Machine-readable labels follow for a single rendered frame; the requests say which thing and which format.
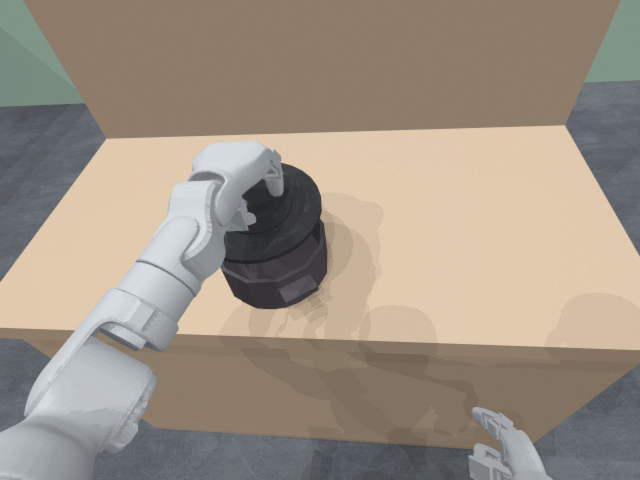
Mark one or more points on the left robot upper arm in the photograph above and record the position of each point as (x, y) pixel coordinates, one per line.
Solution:
(95, 404)

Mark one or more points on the knob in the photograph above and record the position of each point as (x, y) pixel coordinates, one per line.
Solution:
(258, 198)

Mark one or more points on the robot left hand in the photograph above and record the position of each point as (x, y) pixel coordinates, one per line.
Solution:
(248, 162)

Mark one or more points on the table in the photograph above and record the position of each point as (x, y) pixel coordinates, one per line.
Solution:
(472, 258)

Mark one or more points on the lid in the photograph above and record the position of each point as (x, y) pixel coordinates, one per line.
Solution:
(281, 229)

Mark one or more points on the robot right hand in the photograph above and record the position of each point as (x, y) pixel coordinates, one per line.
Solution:
(517, 453)

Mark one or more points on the pot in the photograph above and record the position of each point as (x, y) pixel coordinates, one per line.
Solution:
(282, 282)

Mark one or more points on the robot left forearm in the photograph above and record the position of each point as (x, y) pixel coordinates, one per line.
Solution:
(145, 307)

